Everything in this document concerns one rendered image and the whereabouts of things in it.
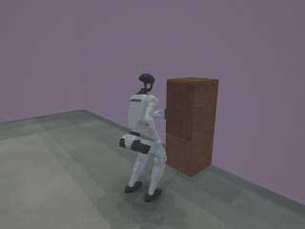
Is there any right robot upper arm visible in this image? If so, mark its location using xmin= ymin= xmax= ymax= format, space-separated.
xmin=143 ymin=94 xmax=159 ymax=126

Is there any robot right forearm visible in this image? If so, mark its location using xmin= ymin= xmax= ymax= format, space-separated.
xmin=147 ymin=117 xmax=162 ymax=149

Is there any left robot hand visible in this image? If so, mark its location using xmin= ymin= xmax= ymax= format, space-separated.
xmin=155 ymin=110 xmax=165 ymax=118

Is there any humanoid robot head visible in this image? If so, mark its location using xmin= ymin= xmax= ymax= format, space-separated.
xmin=136 ymin=73 xmax=155 ymax=94

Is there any handle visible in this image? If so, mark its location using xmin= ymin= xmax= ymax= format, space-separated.
xmin=164 ymin=108 xmax=170 ymax=119

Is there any cupboard door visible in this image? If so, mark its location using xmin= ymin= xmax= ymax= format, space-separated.
xmin=166 ymin=81 xmax=195 ymax=142

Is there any robot left shin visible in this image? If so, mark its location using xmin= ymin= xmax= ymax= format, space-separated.
xmin=129 ymin=153 xmax=148 ymax=187

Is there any right robot hand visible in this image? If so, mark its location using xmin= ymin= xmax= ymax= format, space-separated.
xmin=154 ymin=147 xmax=167 ymax=168

